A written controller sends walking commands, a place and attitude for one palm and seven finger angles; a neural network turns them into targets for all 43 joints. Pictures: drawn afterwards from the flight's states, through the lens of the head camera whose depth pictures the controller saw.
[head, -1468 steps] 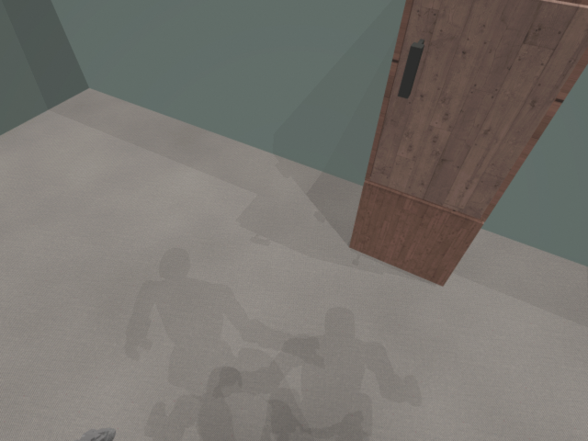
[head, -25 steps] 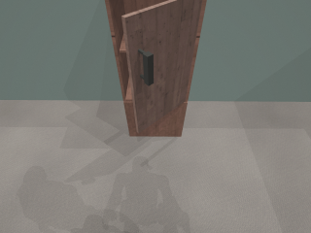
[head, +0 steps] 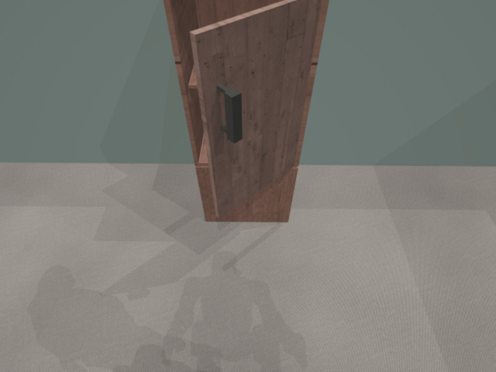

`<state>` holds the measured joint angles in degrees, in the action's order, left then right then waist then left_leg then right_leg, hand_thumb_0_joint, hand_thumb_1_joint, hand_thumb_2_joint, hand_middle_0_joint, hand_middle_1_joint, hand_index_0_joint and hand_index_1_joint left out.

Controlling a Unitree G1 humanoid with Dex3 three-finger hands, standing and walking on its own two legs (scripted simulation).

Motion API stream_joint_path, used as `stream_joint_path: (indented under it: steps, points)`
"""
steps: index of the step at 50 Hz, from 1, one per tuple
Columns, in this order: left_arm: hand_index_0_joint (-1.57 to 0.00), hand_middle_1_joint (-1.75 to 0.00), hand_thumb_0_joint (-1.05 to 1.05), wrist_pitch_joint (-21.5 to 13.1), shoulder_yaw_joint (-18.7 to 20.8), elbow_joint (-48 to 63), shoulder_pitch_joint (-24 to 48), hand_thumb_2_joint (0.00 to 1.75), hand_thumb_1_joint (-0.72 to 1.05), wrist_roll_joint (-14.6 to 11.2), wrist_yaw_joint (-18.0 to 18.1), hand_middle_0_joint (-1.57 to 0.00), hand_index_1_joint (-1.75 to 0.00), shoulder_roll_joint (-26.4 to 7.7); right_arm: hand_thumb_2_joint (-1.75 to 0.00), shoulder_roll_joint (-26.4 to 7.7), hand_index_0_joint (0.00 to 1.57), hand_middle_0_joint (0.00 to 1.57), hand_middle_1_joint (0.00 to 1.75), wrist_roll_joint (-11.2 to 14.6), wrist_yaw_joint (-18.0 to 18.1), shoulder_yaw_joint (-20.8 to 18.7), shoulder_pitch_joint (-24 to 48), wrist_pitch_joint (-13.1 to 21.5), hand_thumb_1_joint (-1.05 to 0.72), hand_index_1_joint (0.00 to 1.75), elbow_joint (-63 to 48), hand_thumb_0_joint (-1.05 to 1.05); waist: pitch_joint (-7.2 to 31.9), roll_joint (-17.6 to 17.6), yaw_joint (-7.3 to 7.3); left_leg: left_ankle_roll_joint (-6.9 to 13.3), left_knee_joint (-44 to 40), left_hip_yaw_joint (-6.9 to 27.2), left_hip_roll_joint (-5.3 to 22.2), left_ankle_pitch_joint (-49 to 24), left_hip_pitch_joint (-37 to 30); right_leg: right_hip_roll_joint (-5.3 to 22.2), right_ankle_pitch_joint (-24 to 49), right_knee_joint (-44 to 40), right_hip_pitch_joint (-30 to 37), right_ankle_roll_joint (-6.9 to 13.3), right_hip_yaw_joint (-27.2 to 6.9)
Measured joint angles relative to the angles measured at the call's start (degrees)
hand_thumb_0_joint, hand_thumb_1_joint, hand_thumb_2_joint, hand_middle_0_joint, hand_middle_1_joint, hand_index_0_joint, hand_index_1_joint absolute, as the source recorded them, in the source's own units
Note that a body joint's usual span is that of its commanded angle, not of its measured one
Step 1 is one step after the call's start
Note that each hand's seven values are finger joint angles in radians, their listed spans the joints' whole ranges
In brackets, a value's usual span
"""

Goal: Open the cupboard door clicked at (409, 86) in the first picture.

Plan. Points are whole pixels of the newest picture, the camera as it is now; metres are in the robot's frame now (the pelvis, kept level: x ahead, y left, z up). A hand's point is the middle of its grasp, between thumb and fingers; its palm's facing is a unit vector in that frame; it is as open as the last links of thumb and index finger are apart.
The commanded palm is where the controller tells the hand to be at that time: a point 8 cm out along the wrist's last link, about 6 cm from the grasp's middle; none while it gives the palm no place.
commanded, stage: walk to a spot facing it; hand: left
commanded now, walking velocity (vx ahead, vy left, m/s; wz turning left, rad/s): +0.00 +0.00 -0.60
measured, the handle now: (228, 113) +0.63 +0.09 +0.06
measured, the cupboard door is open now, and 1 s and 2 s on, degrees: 42 42 42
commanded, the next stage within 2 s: none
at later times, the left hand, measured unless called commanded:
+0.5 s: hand out of the picture +0.08 +0.18 -0.18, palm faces -0.15 -0.94 -0.30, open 7.4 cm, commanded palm none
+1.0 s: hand (175, 366) +0.16 +0.15 -0.18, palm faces -0.41 -0.88 -0.23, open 7.4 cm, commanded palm none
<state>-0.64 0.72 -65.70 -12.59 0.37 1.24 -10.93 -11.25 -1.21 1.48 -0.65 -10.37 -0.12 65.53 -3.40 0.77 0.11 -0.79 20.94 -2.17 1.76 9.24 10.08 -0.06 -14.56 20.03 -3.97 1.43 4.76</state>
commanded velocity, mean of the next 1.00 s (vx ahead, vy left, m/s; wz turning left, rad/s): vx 0.00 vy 0.00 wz -0.60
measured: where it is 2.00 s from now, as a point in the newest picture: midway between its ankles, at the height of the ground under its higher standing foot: outside the picture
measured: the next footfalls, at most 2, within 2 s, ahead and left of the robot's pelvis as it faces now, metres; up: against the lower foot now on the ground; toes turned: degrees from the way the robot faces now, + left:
left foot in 0.88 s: +0.09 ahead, +0.12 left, +0.00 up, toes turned -27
right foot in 1.14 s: -0.04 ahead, -0.15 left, +0.00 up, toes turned -39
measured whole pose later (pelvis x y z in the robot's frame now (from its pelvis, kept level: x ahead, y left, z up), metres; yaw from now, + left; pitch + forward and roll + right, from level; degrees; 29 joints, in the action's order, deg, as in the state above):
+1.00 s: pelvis -0.01 +0.00 -0.01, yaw -30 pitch +2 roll -1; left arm 3.6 5.9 -51.9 -9.2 1.2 -1.5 -14.9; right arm -10.6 -2.3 2.3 -1.7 -7.9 -0.4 49.8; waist -6.7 -1.8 -2.5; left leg -2.6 30.2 -0.7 4.5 17.2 14.6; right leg -2.1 -28.2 60.2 -28.7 -2.3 -1.4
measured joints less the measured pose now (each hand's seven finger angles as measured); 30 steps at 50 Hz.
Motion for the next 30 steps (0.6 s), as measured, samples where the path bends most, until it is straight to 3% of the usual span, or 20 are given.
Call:
stream_joint_path:
  steps: [6,16,20,23,26,28,30]
  points:
    - [-0.20,-0.30,0.00,1.15,0.87,1.32,-0.09,0.89,0.91,0.09,0.08,-0.20,-0.30,0.24,-0.90,0.17,0.20,0.20,0.30,-0.14,0.54,-0.60,0.16,-0.71,-0.91,0.30,-1.12,0.01,0.04,0.22,-0.54,-0.27,2.59,-1.57,1.07,1.64,0.97,-0.72,-0.76,2.26,-1.59,0.18,-1.67]
    - [-0.20,-0.30,0.01,3.89,3.10,6.09,-0.02,0.89,0.91,0.73,-1.30,-0.20,-0.30,-0.44,-0.90,0.78,0.20,0.20,0.30,-0.36,0.84,-2.51,-0.44,-1.63,-0.91,0.30,-6.16,0.01,-1.75,-0.88,-0.56,-0.18,9.84,-6.86,3.23,5.60,5.12,-2.03,-4.05,12.85,-9.72,0.31,-6.91]
    - [-0.20,-0.30,0.01,4.57,3.80,8.11,1.38,0.89,0.91,0.87,-1.90,-0.20,-0.30,-0.88,-0.90,0.06,0.20,0.20,0.30,-0.83,0.74,-2.92,-0.63,-1.23,-0.90,0.30,-7.60,0.01,-3.08,-0.45,-0.98,-0.42,11.20,-9.32,4.32,6.11,5.75,-0.76,-11.25,23.78,-14.61,0.02,-4.42]
    - [-0.20,-0.30,0.01,3.48,4.02,10.00,1.15,0.89,0.91,1.07,-2.21,-0.20,-0.30,-1.25,-0.90,-0.75,0.20,0.20,0.30,-0.65,0.52,-3.08,-1.02,-1.82,-0.90,0.30,-8.29,0.01,-2.78,0.41,-1.31,-1.28,15.29,-9.94,5.74,8.12,7.62,0.11,-4.78,17.35,-12.95,0.53,-3.73]
    - [-0.20,-0.29,0.00,2.69,3.90,10.51,1.40,0.89,0.91,1.12,-1.43,-0.20,-0.30,-0.79,-0.90,-1.82,0.20,0.20,0.30,-0.11,0.20,-3.81,0.62,-3.43,-0.91,0.30,-8.46,0.01,-3.65,1.85,-1.17,-1.34,30.78,-3.03,4.05,17.64,13.18,-1.55,-5.70,18.01,-13.39,2.09,-4.00]
    - [-0.20,-0.29,0.00,2.64,3.87,10.62,1.10,0.89,0.91,1.05,-0.84,-0.20,-0.30,-0.47,-0.90,-2.11,0.20,0.20,0.30,-0.03,0.12,-3.97,2.03,-3.71,-0.91,0.30,-8.95,0.01,-3.97,1.69,-1.37,-1.63,38.12,-0.55,2.42,17.28,15.73,-2.29,-4.89,15.66,-12.78,2.42,-5.30]
    - [-0.20,-0.30,0.00,2.54,3.77,10.52,0.55,0.89,0.91,0.98,-0.45,-0.20,-0.30,-0.30,-0.90,-1.99,0.20,0.20,0.30,0.10,0.19,-3.90,3.28,-3.39,-0.91,0.30,-9.91,0.01,-3.96,1.00,-1.51,-2.09,40.15,0.37,1.35,16.45,16.57,-2.77,-2.99,12.87,-12.08,2.38,-7.06]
